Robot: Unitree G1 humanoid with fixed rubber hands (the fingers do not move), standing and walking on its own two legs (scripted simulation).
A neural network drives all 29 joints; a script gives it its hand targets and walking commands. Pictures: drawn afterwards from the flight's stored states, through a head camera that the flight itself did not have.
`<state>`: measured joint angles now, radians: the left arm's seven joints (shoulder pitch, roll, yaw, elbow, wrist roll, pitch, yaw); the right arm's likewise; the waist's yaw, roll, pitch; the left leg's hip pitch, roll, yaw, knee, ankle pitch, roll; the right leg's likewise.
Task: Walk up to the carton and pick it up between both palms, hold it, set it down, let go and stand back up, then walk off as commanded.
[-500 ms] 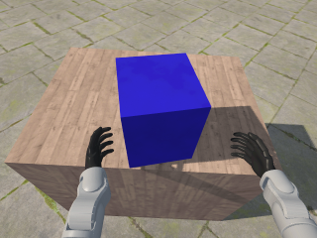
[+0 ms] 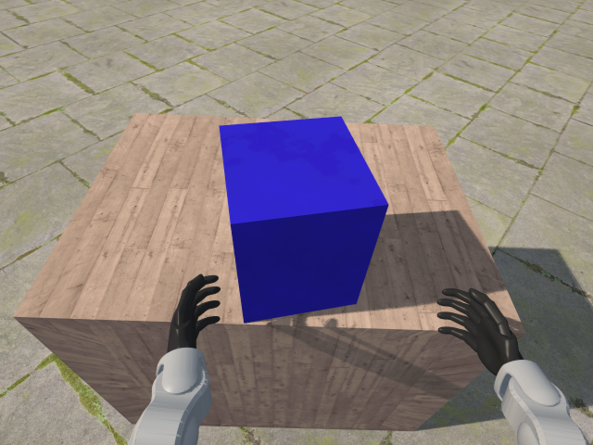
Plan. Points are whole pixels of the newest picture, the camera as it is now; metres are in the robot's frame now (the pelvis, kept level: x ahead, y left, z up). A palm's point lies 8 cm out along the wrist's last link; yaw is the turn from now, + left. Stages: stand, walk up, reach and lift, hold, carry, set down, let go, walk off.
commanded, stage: set down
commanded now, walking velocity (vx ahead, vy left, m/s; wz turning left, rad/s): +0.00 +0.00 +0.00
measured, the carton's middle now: (292, 220) +0.46 +0.02 +0.03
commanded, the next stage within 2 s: none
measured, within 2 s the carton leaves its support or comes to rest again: neither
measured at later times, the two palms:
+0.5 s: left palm (174, 376) +0.21 +0.16 +0.01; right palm (500, 384) +0.22 -0.25 +0.00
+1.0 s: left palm (148, 403) +0.18 +0.19 -0.02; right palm (477, 401) +0.21 -0.23 -0.02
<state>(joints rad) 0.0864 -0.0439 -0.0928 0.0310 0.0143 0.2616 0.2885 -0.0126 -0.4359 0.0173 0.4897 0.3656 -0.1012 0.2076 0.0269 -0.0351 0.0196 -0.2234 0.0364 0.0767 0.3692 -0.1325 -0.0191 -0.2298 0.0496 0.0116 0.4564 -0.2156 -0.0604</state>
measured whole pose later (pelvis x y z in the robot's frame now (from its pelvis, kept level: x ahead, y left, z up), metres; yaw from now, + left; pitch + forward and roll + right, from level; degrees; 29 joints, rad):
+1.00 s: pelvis +0.02 +0.00 +0.00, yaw +1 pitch -1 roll +1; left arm 0.35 0.08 -0.08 0.09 -0.02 0.13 0.18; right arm 0.29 -0.31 0.00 0.34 0.23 -0.11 0.12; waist 0.03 -0.02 0.05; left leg -0.16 0.03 0.06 0.33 -0.15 -0.03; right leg -0.14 0.05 0.00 0.38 -0.22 -0.06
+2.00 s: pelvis +0.03 +0.02 +0.00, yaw +1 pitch -1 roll +0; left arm 0.26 0.18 -0.05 0.39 -0.02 0.09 0.07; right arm 0.21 -0.22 -0.02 0.66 0.06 -0.22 0.06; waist 0.03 0.00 0.08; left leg -0.18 0.02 0.06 0.37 -0.18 0.00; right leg -0.14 0.03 0.00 0.37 -0.22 -0.03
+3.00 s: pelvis +0.04 +0.02 +0.00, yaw +2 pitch -4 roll +0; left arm 0.19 0.21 -0.03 0.55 0.00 0.08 0.01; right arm 0.15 -0.19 -0.02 0.82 -0.02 -0.24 0.02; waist 0.01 0.01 0.09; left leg -0.11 0.01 0.05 0.38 -0.20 0.00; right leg -0.06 0.03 -0.01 0.38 -0.25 -0.03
